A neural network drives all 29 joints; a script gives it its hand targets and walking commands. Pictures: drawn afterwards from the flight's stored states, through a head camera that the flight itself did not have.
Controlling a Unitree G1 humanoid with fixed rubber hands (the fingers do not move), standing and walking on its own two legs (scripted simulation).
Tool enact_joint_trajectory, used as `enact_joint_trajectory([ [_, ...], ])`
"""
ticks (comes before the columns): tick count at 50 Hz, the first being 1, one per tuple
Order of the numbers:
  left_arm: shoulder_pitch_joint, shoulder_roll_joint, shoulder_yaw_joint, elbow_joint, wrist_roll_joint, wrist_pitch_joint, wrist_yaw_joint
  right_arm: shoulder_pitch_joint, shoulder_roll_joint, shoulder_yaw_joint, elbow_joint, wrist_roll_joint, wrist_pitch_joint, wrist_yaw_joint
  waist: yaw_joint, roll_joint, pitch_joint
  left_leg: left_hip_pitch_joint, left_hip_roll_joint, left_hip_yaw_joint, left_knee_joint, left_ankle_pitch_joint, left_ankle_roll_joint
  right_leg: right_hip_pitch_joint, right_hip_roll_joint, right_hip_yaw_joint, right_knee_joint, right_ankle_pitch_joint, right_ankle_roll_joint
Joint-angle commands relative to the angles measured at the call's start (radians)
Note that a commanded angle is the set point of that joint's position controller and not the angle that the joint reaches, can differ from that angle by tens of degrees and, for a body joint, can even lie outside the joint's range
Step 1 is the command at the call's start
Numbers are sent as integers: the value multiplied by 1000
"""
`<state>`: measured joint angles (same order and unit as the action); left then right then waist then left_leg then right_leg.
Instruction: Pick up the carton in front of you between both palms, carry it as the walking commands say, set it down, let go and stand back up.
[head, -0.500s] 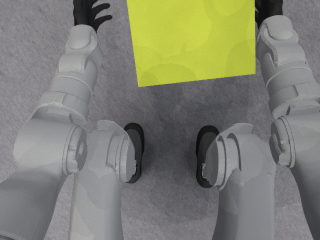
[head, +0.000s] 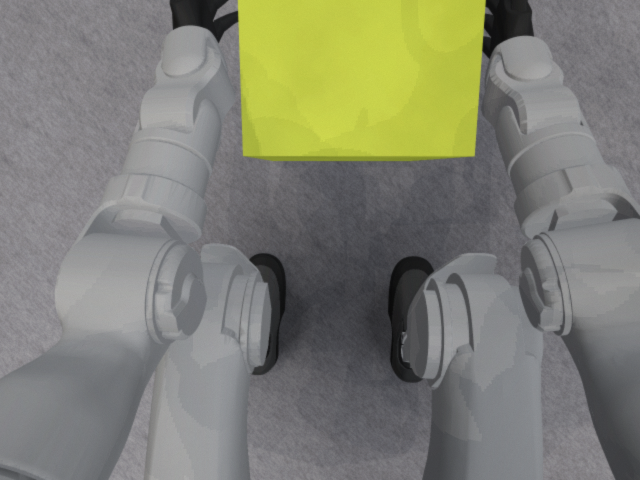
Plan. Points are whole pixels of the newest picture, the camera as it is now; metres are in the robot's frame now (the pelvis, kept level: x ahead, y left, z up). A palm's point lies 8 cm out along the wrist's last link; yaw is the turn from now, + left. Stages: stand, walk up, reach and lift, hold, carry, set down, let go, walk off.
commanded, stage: reach and lift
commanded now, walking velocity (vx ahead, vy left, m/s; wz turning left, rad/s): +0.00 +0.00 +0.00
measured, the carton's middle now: (348, 72) +0.52 -0.02 -0.23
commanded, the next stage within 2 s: none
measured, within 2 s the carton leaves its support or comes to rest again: neither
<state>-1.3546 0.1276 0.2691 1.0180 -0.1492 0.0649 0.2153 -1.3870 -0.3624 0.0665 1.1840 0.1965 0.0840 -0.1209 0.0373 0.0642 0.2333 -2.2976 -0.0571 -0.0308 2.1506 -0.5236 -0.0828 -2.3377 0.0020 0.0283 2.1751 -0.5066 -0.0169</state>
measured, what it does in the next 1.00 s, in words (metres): rises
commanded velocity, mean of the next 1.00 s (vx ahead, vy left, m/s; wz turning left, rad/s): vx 0.00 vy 0.00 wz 0.00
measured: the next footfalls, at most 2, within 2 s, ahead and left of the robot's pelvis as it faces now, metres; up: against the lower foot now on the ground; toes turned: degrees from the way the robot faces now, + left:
none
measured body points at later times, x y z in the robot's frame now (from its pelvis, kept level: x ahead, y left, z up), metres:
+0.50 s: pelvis +0.01 +0.01 +0.11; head +0.24 -0.04 +0.49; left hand +0.51 +0.10 +0.06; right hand +0.48 -0.19 +0.02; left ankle +0.13 +0.14 -0.33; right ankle +0.12 -0.12 -0.33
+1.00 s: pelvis +0.05 +0.01 +0.25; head +0.21 -0.02 +0.67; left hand +0.48 +0.12 +0.21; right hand +0.44 -0.18 +0.18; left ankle +0.13 +0.14 -0.33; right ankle +0.12 -0.12 -0.33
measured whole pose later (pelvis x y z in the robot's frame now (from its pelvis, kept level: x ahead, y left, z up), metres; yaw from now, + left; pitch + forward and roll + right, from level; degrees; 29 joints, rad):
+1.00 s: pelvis +0.05 +0.01 +0.25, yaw -6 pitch +34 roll +1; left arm -0.64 -0.15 0.44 0.56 0.18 0.28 0.06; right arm -0.63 0.03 -0.32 0.64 -0.17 0.36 -0.05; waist 0.03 0.02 -0.27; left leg -1.47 -0.06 -0.06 1.38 -0.51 -0.03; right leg -1.51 0.05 0.07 1.37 -0.45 0.02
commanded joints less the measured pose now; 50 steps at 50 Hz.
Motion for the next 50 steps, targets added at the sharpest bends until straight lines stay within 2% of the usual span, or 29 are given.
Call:
enact_joint_trajectory([
  [1, -461, -1018, -344, -285, -15, 32, -251, -594, 1041, 246, -486, 34, -11, 232, -34, -206, -1469, 602, -123, 136, -127, 319, 53, 911, 125, -53, -231, 352, 7],
  [2, -368, -1031, -332, -224, -22, 68, -257, -662, 978, 252, -606, 57, -14, 224, -10, -200, -1506, 609, -114, 124, -152, 331, 55, 912, 115, -77, -222, 361, 8],
  [3, -422, -1070, -396, -256, -55, 75, -252, -666, 976, 248, -617, 46, -5, 211, -69, -180, -1586, 625, -127, 157, -105, 307, 43, 965, 112, -73, -219, 318, 8],
  [4, -434, -1085, -423, -368, -69, 82, -254, -630, 1053, 263, -721, 62, 9, 201, -32, -213, -1690, 641, -140, 153, -153, 344, 50, 1021, 137, -96, -239, 375, 19],
  [5, -472, -1050, -463, -366, -46, 89, -256, -617, 1086, 270, -686, 32, 35, 201, -109, -201, -1633, 659, -123, 131, -144, 294, 52, 994, 126, -96, -240, 343, 19],
  [7, -459, -1109, -451, -375, -48, 141, -261, -613, 1054, 239, -748, 26, 57, 217, -111, -116, -1590, 648, -116, 111, -210, 223, 49, 980, 125, -88, -278, 285, -1],
  [8, -387, -1076, -427, -378, 8, 134, -250, -606, 1095, 265, -716, 46, 71, 220, -7, -165, -1608, 691, -132, 141, -204, 246, 61, 952, 142, -87, -283, 275, 27],
  [9, -353, -1052, -415, -377, 33, 144, -255, -486, 1136, 259, -616, 5, 99, 226, -56, -160, -1528, 591, -129, 145, -238, 197, 45, 970, 141, -96, -303, 252, 24],
  [10, -292, -1088, -357, -252, 99, 164, -267, -526, 1134, 200, -610, -38, 97, 244, -9, -126, -1403, 570, -137, 145, -270, 163, 59, 847, 146, -99, -319, 195, 26],
  [13, -239, -1121, -296, -295, 139, 175, -285, -361, 1230, 119, -501, -121, 146, 269, -5, -201, -1383, 586, -154, 132, -327, 110, 76, 817, 149, -101, -394, 116, 33],
  [15, -278, -1099, -211, -210, 207, 200, -304, -290, 1225, 19, -349, -187, 175, 288, -22, -138, -1126, 487, -135, 137, -357, -2, 62, 726, 147, -62, -463, -22, 13],
  [21, -227, -1166, -229, -213, 261, 228, -336, -347, 1299, -42, -420, -254, 187, 310, 9, -118, -1289, 550, -146, 122, -484, 19, 62, 884, 157, -61, -541, 13, 17],
  [22, -240, -1210, -231, -242, 219, 219, -338, -343, 1324, -12, -459, -243, 186, 314, -14, -160, -1336, 646, -135, 104, -506, 26, 78, 887, 156, -90, -538, 52, 25],
  [23, -236, -1265, -306, -285, 205, 228, -338, -274, 1314, -24, -532, -262, 180, 309, -140, -151, -1407, 648, -146, 97, -504, 85, 51, 984, 167, -87, -570, 123, 17],
  [25, -152, -1233, -272, -226, 217, 242, -347, -294, 1299, -1, -509, -245, 180, 307, -20, -103, -1353, 666, -141, 103, -528, 78, 50, 980, 137, -61, -600, 79, 13],
  [28, -111, -1213, -279, -276, 240, 243, -356, -253, 1367, 24, -528, -266, 207, 320, -48, -168, -1347, 742, -137, 89, -604, 77, 66, 1000, 156, -95, -650, 93, 34],
  [31, -81, -1234, -287, -257, 234, 258, -372, -236, 1407, 92, -593, -216, 213, 322, 5, -171, -1350, 746, -128, 98, -649, 115, 67, 1129, 158, -71, -689, 162, 38],
  [33, -15, -1301, -330, -255, 208, 271, -369, -211, 1337, 81, -602, -193, 209, 332, -50, -123, -1356, 826, -128, 90, -671, 130, 56, 1134, 161, -79, -709, 159, 32],
  [35, 31, -1292, -349, -253, 211, 269, -378, -124, 1394, 112, -601, -218, 219, 329, -1, -152, -1372, 885, -135, 92, -710, 182, 49, 1165, 154, -74, -742, 229, 41],
  [37, 19, -1306, -389, -295, 201, 271, -378, -147, 1366, 122, -626, -235, 214, 327, -79, -120, -1328, 924, -132, 70, -741, 173, 49, 1135, 158, -82, -774, 205, 35],
  [38, 47, -1315, -385, -277, 212, 272, -376, -154, 1358, 131, -650, -201, 210, 326, -8, -50, -1335, 972, -129, 91, -742, 207, 46, 1128, 157, -45, -775, 206, 27],
  [40, 22, -1322, -448, -338, 172, 266, -385, -121, 1416, 185, -695, -196, 209, 318, -107, -152, -1396, 967, -127, 55, -756, 213, 57, 1234, 165, -70, -815, 275, 36],
  [42, 64, -1304, -466, -372, 159, 273, -386, -28, 1448, 155, -660, -172, 224, 315, -27, -98, -1376, 1049, -122, 57, -833, 191, 50, 1294, 161, -49, -850, 241, 23],
  [45, 172, -1313, -411, -305, 210, 276, -396, 81, 1482, 154, -608, -215, 237, 319, -37, -106, -1260, 1117, -122, 41, -901, 175, 58, 1320, 160, -31, -917, 202, 32],
  [46, 245, -1267, -386, -285, 244, 281, -398, 11, 1453, 195, -673, -176, 230, 318, 37, -82, -1229, 1130, -110, 46, -893, 229, 64, 1334, 142, 3, -929, 224, 35],
  [47, 263, -1288, -412, -276, 245, 280, -394, 63, 1464, 174, -608, -225, 233, 325, -15, -143, -1224, 1128, -114, 42, -917, 240, 59, 1330, 160, -40, -946, 241, 44],
  [48, 331, -1337, -401, -267, 244, 275, -398, 79, 1478, 202, -660, -208, 222, 318, 63, -109, -1207, 1128, -128, 48, -946, 279, 57, 1398, 154, 2, -978, 299, 48],
  [49, 298, -1290, -451, -342, 204, 258, -396, 109, 1487, 183, -643, -199, 215, 322, -26, -162, -1254, 1192, -114, 12, -946, 267, 59, 1394, 160, -39, -979, 255, 43],
  [50, 285, -1278, -411, -244, 250, 275, -395, 53, 1433, 157, -623, -204, 206, 320, 4, -92, -1133, 1175, -110, 28, -992, 218, 66, 1347, 153, -26, -1004, 227, 43],
])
